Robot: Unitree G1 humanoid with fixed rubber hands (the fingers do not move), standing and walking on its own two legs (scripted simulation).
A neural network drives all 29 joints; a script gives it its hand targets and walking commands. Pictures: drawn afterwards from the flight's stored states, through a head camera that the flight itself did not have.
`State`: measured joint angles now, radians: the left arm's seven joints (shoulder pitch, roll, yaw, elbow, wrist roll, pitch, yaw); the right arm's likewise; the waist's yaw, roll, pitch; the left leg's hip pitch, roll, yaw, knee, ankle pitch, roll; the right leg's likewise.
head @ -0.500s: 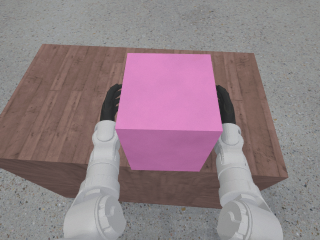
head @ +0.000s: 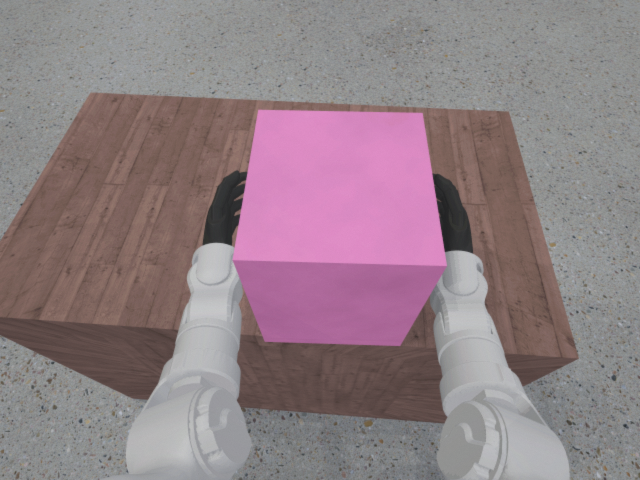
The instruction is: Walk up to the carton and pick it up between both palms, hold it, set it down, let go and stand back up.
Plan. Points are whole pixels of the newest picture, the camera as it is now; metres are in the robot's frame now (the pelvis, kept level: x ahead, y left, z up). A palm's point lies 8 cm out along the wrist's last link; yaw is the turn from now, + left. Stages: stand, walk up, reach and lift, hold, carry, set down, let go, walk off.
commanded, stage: reach and lift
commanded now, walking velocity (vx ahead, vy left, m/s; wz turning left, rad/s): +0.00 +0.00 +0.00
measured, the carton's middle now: (335, 238) +0.42 +0.00 +0.01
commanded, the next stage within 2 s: none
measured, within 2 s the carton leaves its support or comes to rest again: leaves its support in 0.12 s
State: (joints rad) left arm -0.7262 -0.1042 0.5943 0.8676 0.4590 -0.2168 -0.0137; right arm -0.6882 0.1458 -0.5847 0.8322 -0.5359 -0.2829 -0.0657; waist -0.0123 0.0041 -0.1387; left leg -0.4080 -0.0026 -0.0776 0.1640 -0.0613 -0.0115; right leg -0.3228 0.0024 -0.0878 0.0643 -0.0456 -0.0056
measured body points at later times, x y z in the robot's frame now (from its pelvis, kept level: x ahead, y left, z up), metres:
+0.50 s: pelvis -0.04 +0.00 +0.00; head +0.02 +0.02 +0.45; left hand +0.39 +0.14 +0.05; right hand +0.37 -0.15 +0.07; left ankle -0.01 +0.12 -0.75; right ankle -0.04 -0.11 -0.75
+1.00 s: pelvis -0.03 -0.01 +0.00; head -0.03 +0.02 +0.45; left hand +0.38 +0.14 +0.10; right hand +0.36 -0.16 +0.10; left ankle -0.01 +0.12 -0.75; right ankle -0.04 -0.11 -0.75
